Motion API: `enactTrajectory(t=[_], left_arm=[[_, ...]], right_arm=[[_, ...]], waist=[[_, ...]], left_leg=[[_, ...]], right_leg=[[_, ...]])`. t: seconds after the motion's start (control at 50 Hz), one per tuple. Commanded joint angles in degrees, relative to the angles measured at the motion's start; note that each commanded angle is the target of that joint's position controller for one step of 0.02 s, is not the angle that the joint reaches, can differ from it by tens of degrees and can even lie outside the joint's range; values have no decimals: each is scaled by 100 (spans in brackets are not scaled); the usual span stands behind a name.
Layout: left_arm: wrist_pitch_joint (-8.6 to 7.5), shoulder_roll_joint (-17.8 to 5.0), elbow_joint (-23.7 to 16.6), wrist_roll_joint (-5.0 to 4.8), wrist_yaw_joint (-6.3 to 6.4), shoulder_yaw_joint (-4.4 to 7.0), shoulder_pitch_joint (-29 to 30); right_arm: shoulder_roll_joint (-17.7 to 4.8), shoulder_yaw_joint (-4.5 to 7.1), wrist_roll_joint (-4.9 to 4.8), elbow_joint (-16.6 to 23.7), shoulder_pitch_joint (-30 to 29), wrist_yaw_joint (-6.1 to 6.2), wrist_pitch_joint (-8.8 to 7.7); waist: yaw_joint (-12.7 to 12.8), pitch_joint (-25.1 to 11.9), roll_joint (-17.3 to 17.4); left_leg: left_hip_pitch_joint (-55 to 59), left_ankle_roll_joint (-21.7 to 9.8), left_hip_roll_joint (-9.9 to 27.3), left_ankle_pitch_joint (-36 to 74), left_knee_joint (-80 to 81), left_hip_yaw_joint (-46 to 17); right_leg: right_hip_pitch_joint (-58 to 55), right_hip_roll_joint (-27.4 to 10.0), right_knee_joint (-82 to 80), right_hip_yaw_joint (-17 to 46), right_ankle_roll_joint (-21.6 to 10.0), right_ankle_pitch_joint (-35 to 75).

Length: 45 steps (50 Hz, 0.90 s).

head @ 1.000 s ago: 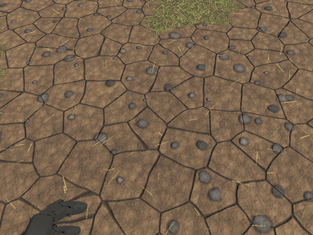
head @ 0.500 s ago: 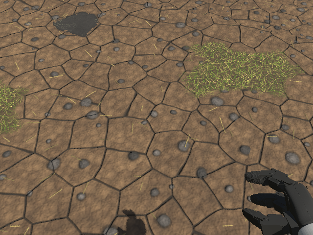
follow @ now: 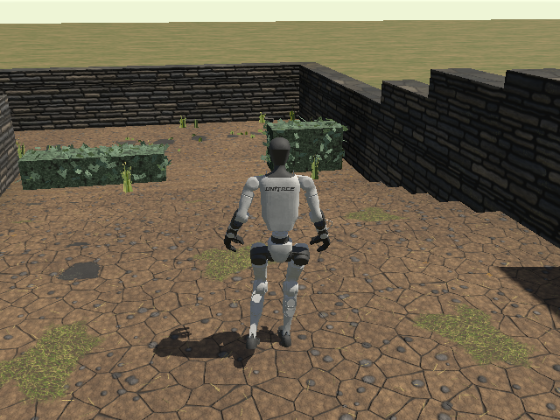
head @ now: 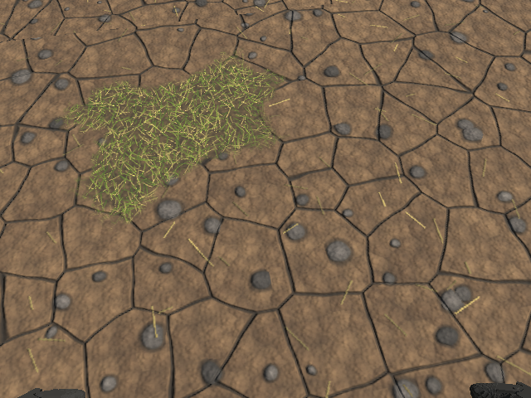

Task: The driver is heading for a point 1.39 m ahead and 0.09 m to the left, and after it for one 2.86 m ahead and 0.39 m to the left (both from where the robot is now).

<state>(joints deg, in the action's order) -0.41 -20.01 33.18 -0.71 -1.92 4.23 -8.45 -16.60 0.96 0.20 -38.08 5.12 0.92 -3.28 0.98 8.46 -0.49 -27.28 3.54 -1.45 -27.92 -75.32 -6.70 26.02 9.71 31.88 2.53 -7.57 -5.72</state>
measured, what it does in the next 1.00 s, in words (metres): walks ahead: left foot, then right foot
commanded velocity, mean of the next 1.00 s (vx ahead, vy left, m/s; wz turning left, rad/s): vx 0.14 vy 0.00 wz -0.12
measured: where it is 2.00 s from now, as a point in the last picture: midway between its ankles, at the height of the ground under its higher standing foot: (137, 183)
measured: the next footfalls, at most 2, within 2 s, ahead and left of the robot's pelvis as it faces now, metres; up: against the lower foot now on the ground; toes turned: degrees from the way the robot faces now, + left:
left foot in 0.28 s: +0.25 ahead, +0.16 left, +0.00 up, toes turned -28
right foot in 0.64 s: +0.08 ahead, -0.03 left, +0.00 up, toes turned -13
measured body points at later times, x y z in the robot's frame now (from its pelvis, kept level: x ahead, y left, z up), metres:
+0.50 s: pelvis +0.10 +0.10 +0.02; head +0.14 +0.10 +0.47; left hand +0.38 +0.30 -0.07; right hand +0.14 -0.21 -0.07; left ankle +0.21 +0.18 -0.72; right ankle +0.04 -0.03 -0.65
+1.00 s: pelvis +0.15 +0.11 +0.02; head +0.16 +0.11 +0.47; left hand +0.23 +0.40 -0.08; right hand +0.33 -0.18 -0.05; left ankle +0.22 +0.26 -0.66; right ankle +0.04 -0.02 -0.72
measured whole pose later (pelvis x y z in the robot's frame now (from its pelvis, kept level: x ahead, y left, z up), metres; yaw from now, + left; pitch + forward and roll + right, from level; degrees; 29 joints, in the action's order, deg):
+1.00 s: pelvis +0.15 +0.11 +0.02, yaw -2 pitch +2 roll +0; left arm -3.3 -17.7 41.6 1.8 1.0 4.3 -18.5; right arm -19.2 5.1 0.5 -34.5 9.9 -3.6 2.2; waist 3.5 -1.4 -0.1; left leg -34.7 1.9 6.0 -14.2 -53.7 0.8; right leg -0.3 -4.7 16.0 -10.9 2.3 -17.7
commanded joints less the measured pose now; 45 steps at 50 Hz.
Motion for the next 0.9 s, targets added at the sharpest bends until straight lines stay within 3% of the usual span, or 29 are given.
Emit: enactTrajectory(t=[0.02, 0.06, 0.12, 0.22, 0.26, 0.28, 0.3, 0.32, 0.34, 0.36, 0.38, 0.4, 0.42, 0.48, 0.5, 0.54, 0.56, 0.6, 0.62, 0.64, 0.66, 0.68, 0.7, 0.72, 0.74, 0.78, 0.82, 0.9], left_arm=[[-24, -891, -537, -5, 166, 298, 141], [67, -940, -482, -19, 295, 331, 62], [266, -967, -514, -83, 440, 358, 174], [353, -743, -530, -64, 436, 323, 163], [355, -635, -563, -86, 411, 306, 262], [355, -372, -522, -94, 381, 235, -12], [353, -22, -420, -10, 369, 139, -587], [281, -521, -656, -42, 316, 262, -572], [262, -984, -485, -43, 322, 374, -482], [302, -1050, -340, -64, 342, 402, -410], [366, -870, -207, -26, 381, 358, -491], [377, -677, -202, 16, 385, 274, -505], [352, -476, -220, 25, 381, 191, -423], [255, 50, -182, 135, 364, -43, -335], [230, 112, -186, 165, 345, -72, -224], [188, -124, -153, 69, 335, 11, -37], [172, -211, -87, 15, 333, 48, -80], [128, -219, 117, -23, 330, 88, -446], [110, -287, 216, -20, 334, 121, -631], [106, -504, 261, 45, 362, 179, -835], [138, -970, 384, 233, 368, 303, -888], [125, -819, 261, 383, 354, 286, -517], [75, -488, 139, 415, 392, 170, -214], [35, -238, 46, 346, 441, 90, 162], [2, -126, 14, 218, 466, 61, 411], [-55, -200, 162, 61, 496, 87, -85], [-122, -359, 262, 54, 493, 136, -508], [-302, -589, 414, 95, 413, 228, -860]], right_arm=[[-959, 311, 73, 316, 416, 62, 18], [-664, 240, 73, 316, 260, 71, 16], [-553, 225, -4, 312, 97, 45, 102], [-599, 318, -27, 410, -273, -1, 92], [-691, 420, -56, 312, -9, -28, 24], [-830, 479, -25, 279, 90, -17, 24], [-1125, 527, 60, 440, -2, 40, 108], [-1218, 544, 302, 419, 19, 18, 144], [-909, 502, 272, 552, -246, 31, 149], [-640, 427, 196, 597, -402, 64, 187], [-577, 384, 125, 642, -449, 98, 234], [-586, 353, 71, 605, -418, 114, 267], [-585, 322, 75, 542, -284, 119, 286], [-348, 221, 51, 377, -120, 17, 315], [-476, 274, -8, 370, -86, -21, 350], [-991, 466, -66, 317, 316, -43, 424], [-1066, 496, -83, 309, 436, -37, 441], [-1082, 527, -213, 328, 417, -10, 455], [-1021, 529, -278, 316, 447, 17, 449], [-863, 501, -279, 313, 513, 37, 417], [-604, 453, -272, 556, 249, 30, 351], [-795, 520, -242, 566, 255, 24, 290], [-1021, 642, -183, 487, 371, 14, 293], [-970, 680, -200, 309, 661, 22, 376], [-864, 672, -184, 209, 884, 43, 483], [-651, 571, -200, 350, 655, -43, 554], [-639, 523, -256, 618, 181, -143, 504], [-509, 448, -225, 889, -156, -270, 342]], waist=[[-283, -1516, 156], [-226, -1694, 170], [-197, -1921, -104], [-45, -1512, -802], [-202, -1443, -925], [-126, -1561, -436], [174, -1766, 723], [329, -1605, 1740], [250, -1306, 1304], [176, -1127, 893], [175, -1105, 645], [100, -1007, 557], [46, -987, 479], [12, -1198, 777], [-63, -1146, 1034], [-298, -1042, 1332], [-308, -1080, 1331], [-61, -1136, 1226], [28, -1223, 1152], [66, -1446, 898], [38, -1281, -701], [106, -1169, -1322], [12, -1153, -985], [-198, -1165, -739], [-280, -1082, -699], [31, -1019, -799], [346, -786, -871], [496, -553, -626]], left_leg=[[-448, 103, 128, 145, 1065, -222], [-250, 246, -68, 507, 1853, -103], [93, 329, -260, 1325, 2603, -155], [646, 201, -382, 1579, 3928, -335], [1281, 47, -239, 2137, 5011, -298], [1956, -249, 406, 2549, 5504, -598], [2630, -829, 1743, 3220, 5453, -1758], [2064, -1598, 2425, 2748, 5910, -3105], [1770, -1722, 2208, 2018, 5961, -2811], [1524, -1512, 1760, 1511, 5875, -2082], [1419, -1369, 1456, 1521, 5809, -1662], [1240, -1428, 1352, 1826, 5822, -1489], [1138, -1448, 1219, 2036, 5853, -1295], [1367, -1321, 837, 1719, 5835, -980], [1343, -1301, 744, 1607, 5855, -1013], [1575, -1449, 890, 1566, 5798, -1501], [1688, -1484, 979, 1599, 5773, -1762], [1595, -1370, 945, 1646, 5730, -2079], [1254, -1184, 829, 1546, 5661, -2037], [603, -885, 610, 1124, 5345, -1784], [-533, -491, -28, 517, 4387, -612], [-903, -229, -301, -315, 3080, 111], [-938, -45, -55, -453, 1856, 112], [-902, 37, -1, -260, 1277, 128], [-1079, 141, 75, 71, 920, 151], [-1668, 181, 455, 864, 776, 365], [-2175, 171, 554, 1109, 1053, 536], [-2363, 14, 748, 1321, 1801, 540]], right_leg=[[-1458, -1600, -1055, 2370, -998, 2606], [-1292, -1400, -884, 2229, -863, 3248], [-1088, -1190, -804, 2303, -551, 2282], [-851, -967, -715, 2881, -176, 382], [-783, -809, -337, 3047, 24, -141], [-438, -465, 383, 2696, 261, -1696], [262, 212, 1918, 1646, 546, -3213], [915, 77, 2819, 1241, 774, -3194], [966, -375, 3457, 1014, 980, -2673], [924, -491, 3721, 899, 1075, -2207], [839, -500, 4095, 744, 1165, -1976], [763, -473, 4347, 634, 1234, -1880], [598, -448, 4249, 543, 1252, -1852], [-75, -756, 2415, 206, 1303, -2013], [-390, -799, 1701, 22, 1312, -2198], [-521, -643, 882, -56, 1268, -2280], [-621, -585, 491, 17, 1203, -2069], [-1160, -487, -693, 61, 919, -1350], [-1765, -619, -1174, 128, 721, -937], [-2607, -1172, -1134, 409, 498, -663], [-2685, -2159, -1128, 1353, -102, -469], [-2333, -3052, -1457, 2034, -677, 661], [-2197, -3208, -1396, 1883, -813, 1509], [-2159, -2909, -1282, 1373, -596, 1783], [-2251, -2669, -1186, 963, -409, 1880], [-2597, -2553, -1743, 780, -277, -699], [-2900, -2661, -2195, 993, -258, -2258], [-3271, -2897, -2463, 630, -184, -2226]])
